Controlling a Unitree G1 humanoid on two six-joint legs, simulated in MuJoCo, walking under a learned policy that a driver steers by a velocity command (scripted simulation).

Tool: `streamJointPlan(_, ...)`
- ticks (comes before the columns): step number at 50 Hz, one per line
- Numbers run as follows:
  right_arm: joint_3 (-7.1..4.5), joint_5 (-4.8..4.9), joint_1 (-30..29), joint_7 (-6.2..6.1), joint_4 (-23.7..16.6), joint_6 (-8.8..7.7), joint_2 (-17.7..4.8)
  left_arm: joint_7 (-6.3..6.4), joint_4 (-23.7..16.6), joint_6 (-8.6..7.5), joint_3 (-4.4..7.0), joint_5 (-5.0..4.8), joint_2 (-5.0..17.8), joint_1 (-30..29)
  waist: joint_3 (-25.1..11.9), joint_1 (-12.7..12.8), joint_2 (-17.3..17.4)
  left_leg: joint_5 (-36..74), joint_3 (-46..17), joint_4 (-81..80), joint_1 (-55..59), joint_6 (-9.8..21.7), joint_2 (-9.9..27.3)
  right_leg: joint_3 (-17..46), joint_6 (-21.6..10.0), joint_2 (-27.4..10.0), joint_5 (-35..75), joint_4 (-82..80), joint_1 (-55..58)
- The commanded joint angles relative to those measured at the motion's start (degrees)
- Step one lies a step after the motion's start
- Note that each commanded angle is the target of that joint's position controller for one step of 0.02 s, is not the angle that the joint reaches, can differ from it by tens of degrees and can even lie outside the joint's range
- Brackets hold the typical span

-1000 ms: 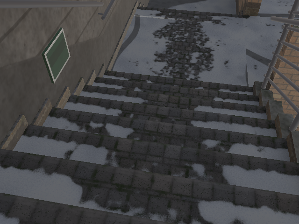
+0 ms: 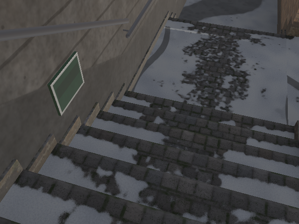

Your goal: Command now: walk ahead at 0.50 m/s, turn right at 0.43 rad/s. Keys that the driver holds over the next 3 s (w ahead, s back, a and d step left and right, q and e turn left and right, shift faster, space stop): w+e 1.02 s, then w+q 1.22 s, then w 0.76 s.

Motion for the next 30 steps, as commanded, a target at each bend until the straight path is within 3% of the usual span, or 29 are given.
streamJointPlan(1,-1.32,0.64,0.67,-0.9,1.57,-0.86,-5.27,0.38,-0.82,1.76,2.45,-1.29,11.0,4.1,8.81,-3.41,-3.63,5.0,0.78,-16.46,7.34,-0.03,1.74,14.83,-8.62,-6.92,24.26,2.83,-2.51)
streamJointPlan(2,-3.13,1.4,11.89,-1.85,5.34,-2.05,-9.21,-0.99,-1.32,2.68,2.34,-0.71,11.37,3.57,5.23,-9.13,0.25,12.61,5.33,-17.24,24.59,1.07,1.95,10.95,-5.72,-3.9,25.05,13.66,-10.39)
streamJointPlan(3,-5.35,1.44,26.68,-2.34,9.18,-2.35,-13.67,-3.97,-1.64,3.3,1.39,2.15,9.53,3.43,-4.05,-15.38,2.08,13.47,4.21,-2.72,51.33,3.19,5.79,7.58,-1.63,-2.17,22.87,26.64,-25.1)
streamJointPlan(4,-6.49,0.47,35.71,-0.6,8.93,-2.21,-19.04,-6.0,1.43,2.11,0.47,-0.79,2.38,14.38,-21.1,-13.54,11.67,43.59,-1.69,21.45,71.53,13.12,16.33,4.36,-0.25,0.51,-3.06,55.67,-34.37)
streamJointPlan(5,-6.69,-1.39,38.97,0.91,8.61,-1.89,-19.98,-7.19,-1.12,0.86,1.12,-2.98,6.19,12.43,-25.18,-15.71,9.56,44.84,-7.74,22.49,72.14,18.28,23.14,4.22,-0.37,-0.06,-6.14,71.94,-42.3)
streamJointPlan(6,-7.89,-0.19,30.72,1.19,8.67,-1.34,-22.26,-6.7,-9.75,0.39,1.92,-2.34,8.51,-3.42,-14.36,-16.69,10.1,-2.74,-21.19,8.67,59.16,20.86,26.29,2.44,-1.38,-1.83,0.98,75.71,-58.23)
streamJointPlan(7,-6.04,-0.07,24.61,1.45,6.77,-1.43,-15.21,-5.41,-9.72,-0.22,2.64,-2.14,10.59,-11.19,-2.92,-15.77,0.07,-23.29,-15.51,2.77,41.22,17.26,23.42,2.14,-2.88,-5.54,10.95,70.95,-59.73)
streamJointPlan(8,-4.15,-1.34,23.03,1.29,5.49,-1.97,-9.43,-4.62,-9.05,-0.29,2.52,-1.81,9.11,-11.09,1.5,-13.11,-5.14,-15.9,-7.6,1.44,28.08,15.18,20.22,2.2,-3.95,-7.89,20.37,62.3,-52.56)
streamJointPlan(9,-2.99,-2.5,21.16,0.48,5.13,-2.33,-5.6,-4.35,-9.29,0.3,1.74,-1.78,5.17,-9.87,4.82,-8.49,-5.27,-13.66,-1.52,-0.02,15.34,12.61,17.64,4.34,-5.69,-11.73,28.28,51.71,-43.47)
streamJointPlan(10,-2.92,-2.19,23.94,-0.11,6.09,-2.76,-4.03,-4.03,-10.12,0.87,2.04,-1.36,3.94,-12.43,10.34,-8.09,-0.24,-15.21,-1.16,-3.34,6.99,12.06,17.06,1.55,-6.83,-11.65,27.51,49.81,-41.96)
streamJointPlan(11,-1.37,-0.45,21.71,-2.56,4.81,-4.03,1.38,-4.76,-10.57,1.35,1.37,1.3,3.55,-12.42,10.51,-7.63,0.23,-23.93,1.49,-4.9,6.7,10.7,12.65,3.31,-8.47,-13.72,38.02,34.97,-42.92)
streamJointPlan(12,-1.52,0.54,23.7,-3.66,6.08,-4.74,1.02,-5.62,-11.28,1.9,1.55,1.73,4.31,-13.87,11.29,-8.92,2.92,-26.23,1.25,-5.76,7.38,11.82,12.64,1.65,-8.55,-12.69,39.24,28.97,-44.38)
streamJointPlan(13,-1.18,-0.12,25.15,-4.57,7.09,-5.36,1.18,-6.15,-11.14,1.64,2.03,0.47,5.55,-14.8,10.53,-10.06,-0.67,-25.17,3.97,-6.64,7.04,12.65,12.0,1.61,-7.99,-12.79,51.34,15.44,-42.49)
streamJointPlan(14,-1.11,-1.16,25.42,-4.34,7.03,-5.82,-1.14,-6.73,-11.66,1.1,2.71,0.56,7.54,-19.25,9.23,-11.03,-0.24,-20.92,5.41,-7.92,7.51,12.85,11.56,1.04,-7.21,-12.52,54.32,9.4,-39.12)
streamJointPlan(15,-0.85,-2.74,24.33,-3.6,7.46,-6.11,-3.33,-7.36,-13.3,0.97,3.18,0.63,8.93,-22.48,7.39,-9.06,1.7,-10.05,6.18,-8.03,3.98,13.01,12.36,-0.22,-7.05,-11.92,54.54,12.22,-31.95)
streamJointPlan(16,-1.08,-2.95,23.66,-3.35,7.94,-6.3,-5.0,-7.96,-13.56,0.89,3.32,0.32,9.61,-21.29,6.69,-6.92,1.97,-2.9,6.83,-5.78,4.94,12.8,13.84,1.59,-7.02,-11.92,55.3,16.25,-31.63)
streamJointPlan(17,-1.21,-2.98,22.32,-3.22,7.98,-6.36,-6.25,-8.74,-12.85,0.9,3.17,1.0,9.65,-19.82,6.47,-6.45,-1.05,-5.25,10.05,-3.1,5.34,12.28,12.69,1.4,-7.31,-11.33,55.89,16.34,-30.74)
streamJointPlan(18,-1.19,-3.09,22.85,-3.13,9.05,-6.38,-6.47,-8.85,-13.36,1.16,3.48,0.97,10.84,-20.68,7.4,-7.26,-2.42,-9.71,10.6,-1.79,6.92,12.19,12.61,1.65,-7.42,-11.1,54.72,16.57,-31.94)
streamJointPlan(19,-0.96,-2.73,24.81,-3.24,10.23,-6.32,-5.83,-8.48,-14.39,1.33,3.81,1.11,11.68,-22.92,8.07,-8.51,-1.87,-14.32,10.18,-0.73,10.11,12.04,12.96,1.71,-7.61,-11.2,52.68,16.3,-34.51)
streamJointPlan(20,-0.2,-2.88,29.1,-4.39,13.69,-6.33,-2.57,-7.57,-16.67,1.45,2.9,1.03,10.9,-28.52,10.36,-11.43,-2.05,-19.24,5.96,1.96,22.91,10.79,15.88,9.3,-7.45,-15.11,57.61,9.68,-48.37)
streamJointPlan(21,0.08,-2.81,35.38,-5.14,15.81,-5.88,-1.48,-6.96,-17.56,1.53,2.31,0.82,9.68,-30.98,10.83,-14.21,-2.18,-18.68,3.91,3.2,32.59,11.29,17.46,8.99,-6.99,-15.0,58.53,4.9,-56.48)
streamJointPlan(22,0.06,-3.41,41.37,-5.74,18.4,-5.47,-1.41,-6.62,-18.7,1.73,1.91,0.43,8.84,-34.02,11.23,-16.42,-1.64,-17.52,2.25,4.17,38.53,11.63,18.8,7.86,-6.22,-15.18,57.79,3.08,-60.9)
streamJointPlan(23,0.33,-2.83,46.02,-6.74,19.32,-5.24,-0.28,-6.55,-19.63,1.66,1.84,0.92,9.07,-37.96,11.2,-19.28,-2.55,-20.53,3.44,5.94,44.02,10.72,16.76,5.94,-5.54,-15.17,62.45,-3.93,-64.19)
streamJointPlan(25,1.45,-2.97,48.03,-7.14,19.49,-4.95,2.05,-7.31,-21.86,2.08,1.88,1.04,9.23,-44.59,13.34,-20.64,0.17,-20.5,4.39,5.33,37.2,10.55,15.8,-0.25,-5.88,-15.31,63.99,-5.34,-59.1)
streamJointPlan(26,1.7,-2.65,46.24,-6.92,18.65,-4.84,2.34,-7.69,-22.4,1.98,2.01,0.99,9.78,-45.41,13.5,-20.14,0.09,-21.61,5.74,5.21,31.36,10.41,15.45,-2.31,-6.02,-14.98,64.29,-4.51,-53.4)
streamJointPlan(27,2.05,-3.2,42.06,-6.64,17.03,-5.18,2.32,-7.81,-21.85,1.89,1.76,0.34,9.5,-44.52,14.91,-18.51,-2.37,-28.12,11.64,6.48,23.15,7.61,12.53,-1.73,-6.43,-15.93,74.27,-11.6,-43.05)
streamJointPlan(28,1.28,-3.18,39.31,-6.24,15.92,-5.43,-1.06,-8.1,-22.17,2.56,1.69,0.5,9.01,-44.62,14.64,-18.02,-1.94,-35.88,16.27,5.08,12.88,5.76,9.79,-6.59,-7.05,-13.21,75.98,-15.18,-29.81)
streamJointPlan(29,0.59,-3.31,38.93,-5.7,16.0,-5.31,-3.58,-8.18,-22.95,3.01,2.06,0.72,9.38,-46.86,15.61,-18.21,-0.15,-40.65,16.5,4.13,8.01,5.35,10.4,-7.38,-6.8,-12.04,72.81,-12.22,-22.7)
streamJointPlan(30,-0.27,-2.78,37.64,-5.82,15.67,-5.33,-4.86,-7.91,-22.68,3.5,2.57,1.11,10.55,-46.33,16.15,-17.83,-0.04,-41.29,16.74,5.92,10.92,4.57,11.16,-6.98,-6.41,-11.81,69.82,-14.0,-23.82)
